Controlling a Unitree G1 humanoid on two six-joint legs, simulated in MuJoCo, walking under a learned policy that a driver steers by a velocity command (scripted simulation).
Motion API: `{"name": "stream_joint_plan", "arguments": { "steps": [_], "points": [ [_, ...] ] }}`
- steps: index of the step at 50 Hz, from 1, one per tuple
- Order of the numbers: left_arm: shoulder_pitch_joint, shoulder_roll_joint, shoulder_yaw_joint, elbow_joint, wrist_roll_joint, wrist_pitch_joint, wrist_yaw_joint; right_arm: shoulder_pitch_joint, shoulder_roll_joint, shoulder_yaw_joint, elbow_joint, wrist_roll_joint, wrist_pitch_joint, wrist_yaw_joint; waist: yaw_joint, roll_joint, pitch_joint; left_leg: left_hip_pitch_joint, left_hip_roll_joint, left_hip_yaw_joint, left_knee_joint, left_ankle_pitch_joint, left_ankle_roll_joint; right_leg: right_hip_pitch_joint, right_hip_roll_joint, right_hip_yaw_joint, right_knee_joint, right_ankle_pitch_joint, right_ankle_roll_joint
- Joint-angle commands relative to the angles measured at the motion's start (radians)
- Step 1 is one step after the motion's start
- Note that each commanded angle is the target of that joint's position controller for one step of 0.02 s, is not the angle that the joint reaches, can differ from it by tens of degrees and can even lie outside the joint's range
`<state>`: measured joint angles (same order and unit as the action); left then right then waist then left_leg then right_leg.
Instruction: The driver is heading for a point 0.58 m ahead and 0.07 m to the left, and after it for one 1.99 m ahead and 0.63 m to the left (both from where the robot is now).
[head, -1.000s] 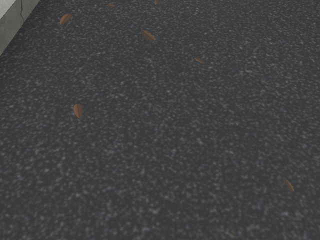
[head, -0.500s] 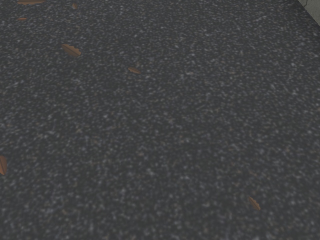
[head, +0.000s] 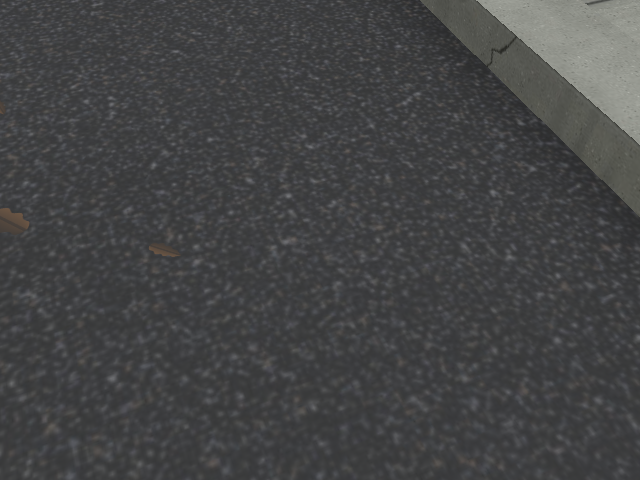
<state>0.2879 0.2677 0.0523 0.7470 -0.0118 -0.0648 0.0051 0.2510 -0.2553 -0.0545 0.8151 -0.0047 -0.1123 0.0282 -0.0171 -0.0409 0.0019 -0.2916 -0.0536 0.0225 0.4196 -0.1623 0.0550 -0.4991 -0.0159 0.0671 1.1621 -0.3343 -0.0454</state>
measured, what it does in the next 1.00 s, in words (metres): walks ahead: right foot, then left foot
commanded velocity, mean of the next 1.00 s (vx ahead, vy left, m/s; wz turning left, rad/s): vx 0.50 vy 0.00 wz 0.17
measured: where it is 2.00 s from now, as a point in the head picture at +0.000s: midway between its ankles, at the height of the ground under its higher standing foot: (237, 284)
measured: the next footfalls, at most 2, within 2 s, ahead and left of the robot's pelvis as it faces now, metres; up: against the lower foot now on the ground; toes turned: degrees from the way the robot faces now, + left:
right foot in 0.36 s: +0.35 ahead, -0.15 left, +0.00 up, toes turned -2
left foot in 0.92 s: +0.63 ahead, +0.11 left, +0.00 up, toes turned +14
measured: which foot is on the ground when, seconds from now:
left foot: down 0.00-0.38, up 0.40-0.90, down 0.92-1.00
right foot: up 0.00-0.34, down 0.36-0.92, up 0.94-1.00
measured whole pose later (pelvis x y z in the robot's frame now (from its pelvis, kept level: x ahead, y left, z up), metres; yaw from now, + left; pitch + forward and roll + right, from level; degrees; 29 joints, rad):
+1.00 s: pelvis +0.53 +0.01 -0.02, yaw +15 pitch +2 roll -1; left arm 0.28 0.28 0.05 0.83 -0.02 -0.09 0.00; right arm 0.14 -0.28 -0.07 0.69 0.02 -0.06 0.04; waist 0.02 0.00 0.05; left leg -0.47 -0.06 0.03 0.62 -0.19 0.10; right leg -0.27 -0.03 -0.01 1.16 -0.48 0.01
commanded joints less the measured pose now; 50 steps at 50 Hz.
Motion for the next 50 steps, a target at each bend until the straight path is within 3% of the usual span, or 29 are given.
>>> {"name": "stream_joint_plan", "arguments": {
  "steps": [1, 5, 8, 12, 15, 16, 17, 18, 19, 20, 21, 22, 23, 24, 26, 29, 35, 40, 41, 43, 44, 45, 46, 47, 48, 49, 50],
  "points": [
    [0.005, 0.059, 0.018, -0.076, 0.005, -0.012, 0.002, 0.001, -0.107, -0.018, -0.043, 0.004, -0.016, -0.001, 0.018, 0.137, -0.018, 0.125, 0.258, -0.287, -0.250, 0.102, 0.181, -0.162, -0.091, 0.011, -0.068, 0.072, 0.012],
    [-0.118, 0.033, 0.005, -0.116, 0.010, -0.019, 0.002, 0.056, -0.150, -0.028, -0.015, 0.014, -0.005, -0.014, -0.014, 0.110, -0.007, 0.158, 0.251, -0.191, -0.272, 0.237, 0.174, -0.197, -0.099, -0.017, -0.302, 0.245, 0.038],
    [-0.211, 0.020, -0.001, -0.136, 0.003, -0.025, -0.010, 0.104, -0.160, -0.025, 0.006, 0.024, 0.007, -0.018, -0.050, 0.115, 0.011, 0.169, 0.228, -0.131, -0.264, 0.226, 0.145, -0.146, -0.072, -0.045, -0.475, 0.372, 0.039],
    [-0.320, 0.027, -0.001, -0.175, -0.010, -0.032, -0.031, 0.167, -0.171, -0.023, 0.036, 0.028, 0.024, -0.019, -0.084, 0.120, 0.046, 0.241, 0.271, -0.148, -0.229, 0.198, 0.138, -0.129, -0.044, -0.061, -0.588, 0.363, 0.028],
    [-0.317, 0.055, 0.008, -0.189, -0.010, -0.041, -0.045, 0.162, -0.194, -0.030, 0.048, 0.030, 0.041, -0.025, -0.052, 0.137, 0.043, 0.314, 0.309, -0.163, -0.162, 0.295, 0.115, -0.077, -0.023, -0.068, -0.651, 0.260, -0.011],
    [-0.257, 0.074, 0.018, -0.175, -0.006, -0.043, -0.044, 0.141, -0.206, -0.032, 0.046, 0.031, 0.045, -0.027, -0.009, 0.142, 0.010, 0.315, 0.298, -0.145, -0.094, 0.428, 0.102, 0.021, 0.002, -0.089, -0.682, 0.250, -0.030],
    [-0.132, 0.112, 0.039, -0.136, 0.000, -0.043, -0.038, 0.131, -0.197, -0.028, 0.042, 0.031, 0.048, -0.029, 0.055, 0.125, -0.069, 0.287, 0.253, -0.103, 0.050, 0.564, 0.080, 0.206, 0.026, -0.110, -0.710, 0.268, -0.058],
    [0.052, 0.172, 0.061, -0.096, 0.011, -0.040, -0.027, 0.114, -0.164, -0.013, 0.020, 0.017, 0.045, -0.031, 0.132, 0.081, -0.205, 0.131, 0.207, -0.060, 0.292, 0.469, 0.044, 0.499, -0.078, -0.005, -0.666, 0.312, -0.114],
    [0.162, 0.278, 0.085, -0.081, 0.026, -0.032, -0.021, 0.207, -0.059, 0.021, -0.008, 0.007, 0.023, -0.027, 0.122, -0.157, -0.349, -0.292, 0.052, 0.007, 0.695, 0.034, -0.031, 0.897, -0.337, 0.414, -0.688, 0.224, -0.264],
    [0.196, 0.214, 0.068, -0.068, 0.012, -0.027, -0.023, 0.208, -0.088, 0.018, 0.006, 0.018, 0.001, -0.019, 0.131, -0.214, -0.412, -0.437, 0.029, -0.124, 0.845, -0.403, -0.027, 0.921, -0.396, 0.662, -0.818, 0.127, -0.305],
    [0.128, 0.163, 0.048, -0.070, 0.007, -0.026, -0.023, 0.123, -0.165, -0.005, -0.018, 0.043, -0.007, -0.014, 0.122, -0.139, -0.250, -0.518, 0.089, -0.130, 0.902, -0.349, -0.017, 0.797, -0.356, 0.530, -0.837, 0.092, -0.255],
    [0.053, 0.135, 0.036, -0.080, 0.004, -0.024, -0.024, 0.056, -0.163, -0.004, -0.033, 0.042, -0.007, -0.013, 0.094, -0.072, -0.152, -0.504, 0.135, -0.099, 0.866, -0.257, -0.014, 0.645, -0.309, 0.393, -0.859, 0.144, -0.224],
    [-0.008, 0.106, 0.028, -0.083, 0.010, -0.025, -0.029, 0.031, -0.148, -0.006, -0.034, 0.030, 0.000, -0.015, 0.063, -0.018, -0.084, -0.466, 0.164, -0.090, 0.807, -0.194, -0.021, 0.512, -0.271, 0.299, -0.900, 0.202, -0.207],
    [-0.049, 0.082, 0.021, -0.085, 0.016, -0.032, -0.033, 0.046, -0.138, -0.011, -0.026, 0.025, 0.016, -0.018, 0.027, -0.033, -0.054, -0.403, 0.192, -0.099, 0.760, -0.148, -0.026, 0.420, -0.239, 0.228, -0.940, 0.241, -0.190],
    [-0.071, 0.084, 0.025, -0.066, 0.018, -0.050, -0.037, 0.087, -0.096, -0.007, -0.009, 0.029, 0.046, -0.020, -0.006, -0.053, -0.035, -0.334, 0.195, -0.100, 0.735, -0.092, -0.042, 0.321, -0.218, 0.137, -1.001, 0.291, -0.190],
    [-0.044, 0.106, 0.035, -0.026, 0.030, -0.063, -0.025, 0.031, -0.090, -0.013, -0.030, 0.029, 0.060, -0.028, -0.002, -0.022, 0.006, -0.403, 0.182, -0.144, 0.652, 0.027, -0.060, 0.316, -0.219, 0.031, -1.035, 0.381, -0.187],
    [-0.004, 0.136, 0.040, 0.022, 0.021, -0.055, -0.002, -0.134, -0.059, -0.006, -0.083, 0.021, 0.050, -0.002, 0.056, -0.003, 0.048, -0.408, 0.152, -0.091, 0.344, 0.287, -0.048, 0.397, -0.207, -0.128, -1.050, 0.410, -0.132],
    [0.063, 0.160, 0.051, 0.073, 0.005, -0.023, 0.006, -0.259, -0.052, 0.002, -0.167, 0.023, 0.050, 0.027, 0.100, 0.002, 0.089, -0.480, 0.140, -0.032, 0.227, 0.170, -0.010, 0.586, -0.267, -0.173, -0.978, 0.490, -0.112],
    [0.061, 0.167, 0.053, 0.076, 0.001, -0.014, 0.008, -0.266, -0.056, 0.000, -0.182, 0.024, 0.051, 0.034, 0.094, -0.005, 0.086, -0.472, 0.131, -0.012, 0.217, 0.118, 0.003, 0.612, -0.275, -0.183, -0.946, 0.556, -0.103],
    [0.034, 0.195, 0.060, 0.070, -0.002, 0.000, 0.017, -0.225, -0.080, -0.013, -0.196, 0.024, 0.054, 0.041, 0.055, -0.042, 0.035, -0.352, 0.075, 0.055, 0.209, 0.013, 0.039, 0.626, -0.272, -0.221, -0.827, 0.873, -0.077],
    [0.024, 0.209, 0.064, 0.066, -0.002, 0.008, 0.023, -0.150, -0.106, -0.028, -0.186, 0.024, 0.057, 0.040, 0.010, -0.061, -0.019, -0.238, 0.032, 0.087, 0.208, -0.027, 0.061, 0.618, -0.262, -0.239, -0.710, 1.036, -0.062],
    [0.008, 0.210, 0.062, 0.061, -0.005, 0.016, 0.028, -0.002, -0.152, -0.056, -0.152, 0.027, 0.058, 0.034, -0.073, -0.044, -0.096, -0.027, -0.013, 0.097, 0.147, 0.020, 0.095, 0.554, -0.226, -0.269, -0.513, 1.074, -0.034],
    [0.016, 0.190, 0.051, 0.042, 0.005, 0.009, 0.033, 0.167, -0.235, -0.091, -0.116, 0.026, 0.065, 0.014, -0.146, 0.039, -0.194, 0.291, 0.070, -0.072, 0.117, 0.061, 0.152, 0.321, -0.183, -0.271, -0.224, 0.823, 0.009],
    [0.112, 0.034, 0.001, -0.009, 0.039, -0.022, 0.013, 0.166, -0.344, -0.107, -0.118, 0.031, 0.062, 0.003, -0.033, 0.307, -0.276, 0.641, 0.332, -0.631, 0.049, -0.033, 0.337, -0.149, 0.029, -0.203, 0.137, -0.148, 0.073],
    [0.032, 0.102, 0.007, -0.017, 0.008, -0.066, -0.006, 0.210, -0.273, -0.086, -0.140, 0.025, 0.053, 0.003, -0.101, 0.216, -0.412, 0.723, 0.395, -0.865, -0.085, -0.118, 0.382, -0.269, 0.053, 0.028, 0.260, -0.256, 0.059],
    [-0.065, 0.144, 0.020, -0.049, -0.028, -0.086, -0.015, 0.178, -0.219, -0.072, -0.134, 0.017, 0.046, 0.002, -0.115, 0.168, -0.277, 0.644, 0.361, -0.710, -0.099, -0.067, 0.326, -0.351, 0.000, 0.043, 0.251, -0.169, 0.037],
    [-0.092, 0.135, 0.013, -0.057, -0.020, -0.095, -0.012, 0.112, -0.190, -0.063, -0.144, 0.023, 0.044, 0.001, -0.074, 0.083, -0.180, 0.489, 0.316, -0.578, -0.100, 0.010, 0.286, -0.326, -0.045, 0.031, 0.162, -0.080, 0.025]
  ]
}}
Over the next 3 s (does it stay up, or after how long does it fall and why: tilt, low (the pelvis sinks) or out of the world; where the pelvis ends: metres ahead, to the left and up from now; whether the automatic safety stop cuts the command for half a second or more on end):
stays up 1.44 0.55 -0.02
